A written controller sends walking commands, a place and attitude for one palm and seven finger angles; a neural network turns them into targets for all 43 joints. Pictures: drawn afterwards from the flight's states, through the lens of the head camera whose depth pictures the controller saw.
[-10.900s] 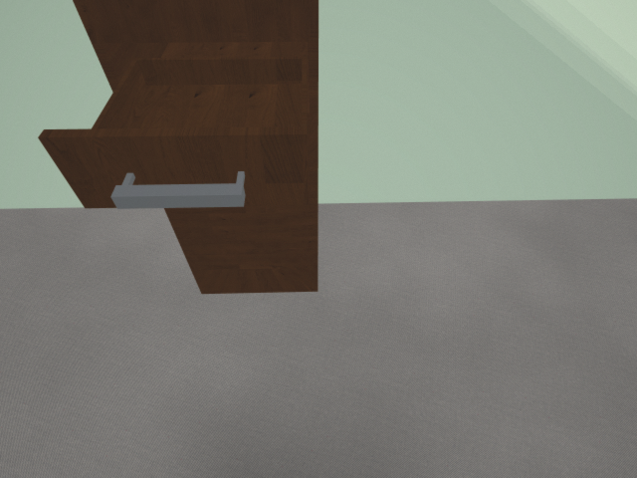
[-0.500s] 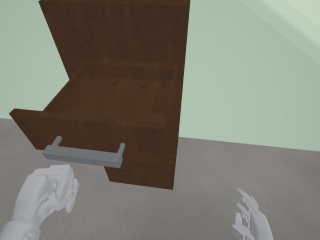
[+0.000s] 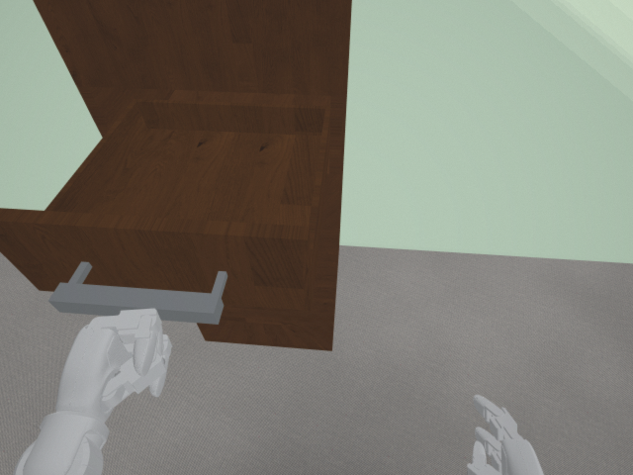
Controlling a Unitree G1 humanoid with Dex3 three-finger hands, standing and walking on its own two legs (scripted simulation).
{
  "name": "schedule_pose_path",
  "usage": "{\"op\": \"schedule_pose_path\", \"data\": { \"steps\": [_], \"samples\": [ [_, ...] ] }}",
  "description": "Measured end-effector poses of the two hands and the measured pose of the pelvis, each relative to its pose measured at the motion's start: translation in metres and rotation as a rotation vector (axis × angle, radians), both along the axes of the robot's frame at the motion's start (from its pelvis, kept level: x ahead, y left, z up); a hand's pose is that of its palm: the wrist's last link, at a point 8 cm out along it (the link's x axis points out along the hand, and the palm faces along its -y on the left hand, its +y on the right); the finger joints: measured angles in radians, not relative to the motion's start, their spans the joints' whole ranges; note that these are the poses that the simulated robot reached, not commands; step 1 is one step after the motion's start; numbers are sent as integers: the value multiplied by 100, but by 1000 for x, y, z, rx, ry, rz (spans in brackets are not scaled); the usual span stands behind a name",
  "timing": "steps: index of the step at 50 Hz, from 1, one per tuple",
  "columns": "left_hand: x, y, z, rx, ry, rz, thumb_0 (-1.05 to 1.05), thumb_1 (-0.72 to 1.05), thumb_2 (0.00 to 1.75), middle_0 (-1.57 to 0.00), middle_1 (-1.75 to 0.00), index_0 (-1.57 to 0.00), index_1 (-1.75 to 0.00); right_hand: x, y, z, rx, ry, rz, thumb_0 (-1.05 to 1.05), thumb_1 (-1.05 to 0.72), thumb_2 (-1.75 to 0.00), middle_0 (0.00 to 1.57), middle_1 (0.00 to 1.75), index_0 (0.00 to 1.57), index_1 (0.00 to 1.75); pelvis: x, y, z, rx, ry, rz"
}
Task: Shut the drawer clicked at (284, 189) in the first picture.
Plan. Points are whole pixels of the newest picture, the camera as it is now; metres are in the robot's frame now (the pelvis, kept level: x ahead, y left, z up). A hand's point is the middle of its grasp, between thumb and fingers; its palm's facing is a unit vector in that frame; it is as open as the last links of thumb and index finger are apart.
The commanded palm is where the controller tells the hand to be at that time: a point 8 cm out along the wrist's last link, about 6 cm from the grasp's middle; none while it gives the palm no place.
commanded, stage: bring the fist close to the handle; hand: left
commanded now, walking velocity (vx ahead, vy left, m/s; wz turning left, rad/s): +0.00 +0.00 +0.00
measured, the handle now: (145, 288) +0.31 +0.23 +0.09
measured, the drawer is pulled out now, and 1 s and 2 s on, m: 0.30 0.27 0.14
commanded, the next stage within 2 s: push the drawer shut in 0.24 s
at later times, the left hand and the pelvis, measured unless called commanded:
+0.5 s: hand (153, 355) +0.23 +0.19 +0.09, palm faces +0.03 -1.00 -0.09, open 3.3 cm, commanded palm +0.21 +0.25 +0.09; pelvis +0.00 -0.02 +0.00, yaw +1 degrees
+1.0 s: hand (152, 328) +0.26 +0.21 +0.08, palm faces +0.00 -1.00 -0.06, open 2.9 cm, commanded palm +0.26 +0.25 +0.09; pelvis -0.02 -0.01 +0.00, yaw +2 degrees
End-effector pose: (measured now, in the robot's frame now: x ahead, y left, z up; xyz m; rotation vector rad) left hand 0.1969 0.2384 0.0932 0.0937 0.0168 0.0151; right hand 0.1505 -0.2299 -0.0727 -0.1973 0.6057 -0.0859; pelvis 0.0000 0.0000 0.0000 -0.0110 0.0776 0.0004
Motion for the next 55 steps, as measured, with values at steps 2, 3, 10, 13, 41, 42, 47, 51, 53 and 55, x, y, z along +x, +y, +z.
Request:
{"op": "schedule_pose_path", "data": {
  "steps": [2, 3, 10, 13, 41, 42, 47, 51, 53, 55],
  "samples": [
    [0, 3, 4, 10, -16, 9, 2, 90, 90, -140, -160, -140, -160, 0, -3, -1, 2, 1, -8, 2, -90, -90, 20, 30, 20, 30, 1, -2, 0, 0, 0, 0],
    [0, 5, 5, 11, -21, 15, 2, 90, 90, -140, -160, -140, -160, 1, -5, -1, 3, 1, -10, 2, -90, -90, 20, 30, 20, 30, 2, -3, 0, 0, 1, 1],
    [-5, 3, -2, -9, 22, 20, 2, 90, 90, -140, -160, -140, -160, 11, -14, 0, 4, -20, -6, 2, -90, -90, 20, 30, 20, 30, 3, -10, -1, 0, 7, 9],
    [-8, 3, -4, -3, 30, 17, 2, 90, 90, -140, -160, -140, -160, 16, -16, 2, -1, -32, 0, 2, -90, -90, 20, 30, 20, 30, 4, -13, -1, 1, 8, 11],
    [20, 23, -5, -22, -8, -2, -4, 73, 92, -140, -160, -140, -160, 6, -19, -10, -32, 52, 11, 2, -90, -90, 20, 30, 20, 30, -8, -16, -1, -3, -2, 36],
    [22, 24, -5, -23, -8, -4, -4, 73, 92, -140, -160, -140, -160, 5, -18, -10, -32, 53, 11, 2, -90, -90, 20, 30, 20, 30, -9, -15, -1, -4, -3, 36],
    [33, 25, -5, -30, -8, -14, -4, 71, 93, -140, -160, -140, -160, 1, -13, -10, -32, 55, 10, 1, -90, -90, 20, 30, 20, 30, -15, -12, -1, -4, -8, 38],
    [43, 23, -5, -34, -9, -18, -3, 73, 94, -140, -160, -140, -160, -4, -10, -9, -29, 56, 9, 1, -90, -90, 20, 30, 20, 30, -19, -9, 0, -2, -11, 36],
    [48, 22, -5, -36, -12, -20, -2, 74, 94, -140, -160, -140, -160, -7, -8, -10, -29, 61, 9, 1, -90, -90, 20, 30, 20, 30, -20, -8, 0, -1, -10, 35],
    [54, 21, -5, -38, -12, -25, -2, 74, 95, -140, -160, -140, -160, -10, -7, -10, -30, 70, 7, 1, -90, -90, 20, 30, 20, 30, -21, -7, 0, 0, -9, 33]
  ]
}}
